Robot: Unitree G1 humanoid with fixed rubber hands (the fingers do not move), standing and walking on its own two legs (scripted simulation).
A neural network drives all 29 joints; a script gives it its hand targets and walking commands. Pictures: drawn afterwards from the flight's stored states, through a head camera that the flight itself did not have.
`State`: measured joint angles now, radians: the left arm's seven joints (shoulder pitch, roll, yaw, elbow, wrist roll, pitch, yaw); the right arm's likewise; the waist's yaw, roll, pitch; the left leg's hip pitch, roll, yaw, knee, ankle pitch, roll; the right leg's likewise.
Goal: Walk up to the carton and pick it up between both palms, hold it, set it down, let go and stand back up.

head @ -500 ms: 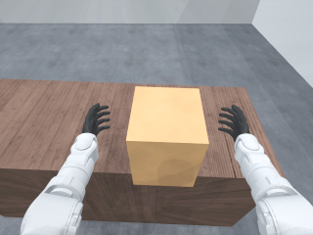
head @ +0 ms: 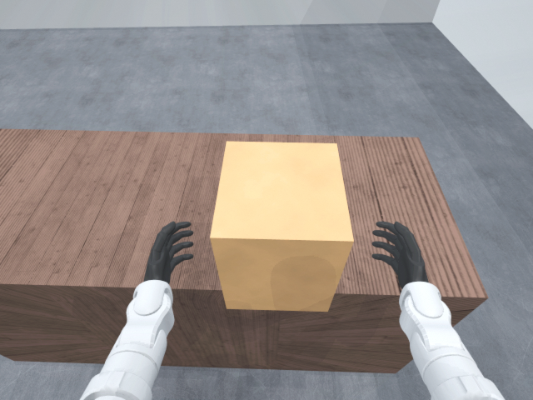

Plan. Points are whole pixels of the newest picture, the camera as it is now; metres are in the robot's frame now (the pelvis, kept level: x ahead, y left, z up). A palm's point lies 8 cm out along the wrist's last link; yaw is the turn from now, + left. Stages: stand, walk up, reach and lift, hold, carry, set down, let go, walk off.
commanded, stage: set down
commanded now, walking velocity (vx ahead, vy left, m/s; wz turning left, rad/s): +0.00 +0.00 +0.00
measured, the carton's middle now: (279, 229) +0.44 -0.01 -0.03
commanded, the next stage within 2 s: let go in 1.88 s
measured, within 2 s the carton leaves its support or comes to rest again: neither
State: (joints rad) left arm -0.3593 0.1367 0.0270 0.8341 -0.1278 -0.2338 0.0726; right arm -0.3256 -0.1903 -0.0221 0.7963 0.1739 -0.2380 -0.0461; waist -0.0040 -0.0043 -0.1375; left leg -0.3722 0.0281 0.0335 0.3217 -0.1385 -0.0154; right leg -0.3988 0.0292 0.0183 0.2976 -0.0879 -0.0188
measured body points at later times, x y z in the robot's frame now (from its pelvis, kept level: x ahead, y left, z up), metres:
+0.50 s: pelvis +0.01 +0.00 -0.01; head +0.04 +0.01 +0.44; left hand +0.27 +0.20 -0.06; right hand +0.26 -0.21 -0.05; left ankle +0.00 +0.13 -0.75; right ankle +0.02 -0.11 -0.75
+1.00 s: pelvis +0.02 +0.01 -0.01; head +0.06 +0.02 +0.44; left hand +0.23 +0.21 -0.08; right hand +0.22 -0.22 -0.07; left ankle +0.00 +0.13 -0.75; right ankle +0.02 -0.11 -0.75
